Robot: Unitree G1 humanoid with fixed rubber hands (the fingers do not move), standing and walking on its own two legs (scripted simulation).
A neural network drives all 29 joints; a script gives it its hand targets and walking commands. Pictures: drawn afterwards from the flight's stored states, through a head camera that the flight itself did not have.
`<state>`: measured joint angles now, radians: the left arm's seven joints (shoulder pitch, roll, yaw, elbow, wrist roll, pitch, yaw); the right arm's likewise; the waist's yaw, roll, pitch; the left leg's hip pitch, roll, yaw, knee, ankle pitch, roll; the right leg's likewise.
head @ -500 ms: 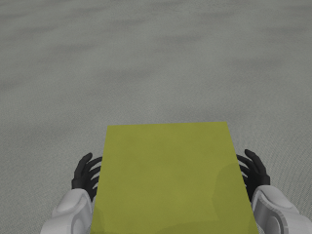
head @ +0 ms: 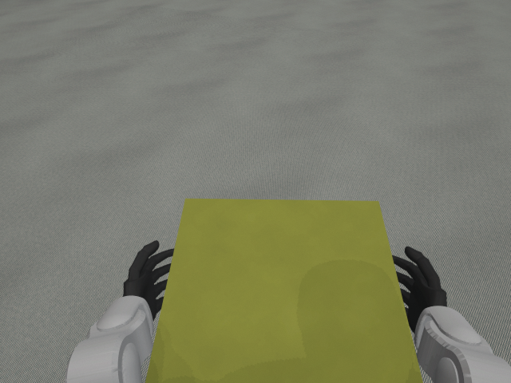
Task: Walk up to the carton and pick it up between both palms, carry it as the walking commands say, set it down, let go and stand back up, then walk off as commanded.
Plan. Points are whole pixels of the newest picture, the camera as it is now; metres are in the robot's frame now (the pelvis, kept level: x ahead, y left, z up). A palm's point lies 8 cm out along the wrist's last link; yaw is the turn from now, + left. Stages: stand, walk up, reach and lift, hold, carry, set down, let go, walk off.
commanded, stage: carry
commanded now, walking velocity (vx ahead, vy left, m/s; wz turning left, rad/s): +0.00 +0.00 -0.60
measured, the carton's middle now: (278, 313) +0.25 +0.00 +0.02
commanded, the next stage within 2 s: none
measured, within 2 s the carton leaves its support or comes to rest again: neither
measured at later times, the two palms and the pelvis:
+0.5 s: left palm (197, 313) +0.21 +0.10 +0.10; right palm out of the picture +0.11 -0.24 +0.11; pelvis -0.05 -0.02 +0.02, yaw -17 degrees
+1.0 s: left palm (296, 359) +0.16 -0.02 +0.09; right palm out of the picture -0.03 -0.32 +0.10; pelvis -0.12 -0.05 +0.00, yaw -34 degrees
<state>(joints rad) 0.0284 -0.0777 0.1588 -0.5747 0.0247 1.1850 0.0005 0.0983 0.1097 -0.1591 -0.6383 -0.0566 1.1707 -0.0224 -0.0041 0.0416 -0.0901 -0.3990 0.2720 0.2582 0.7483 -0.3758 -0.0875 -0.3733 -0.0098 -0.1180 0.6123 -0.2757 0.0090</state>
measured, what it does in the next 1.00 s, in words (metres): walks backwards, turning right: left foot, then right foot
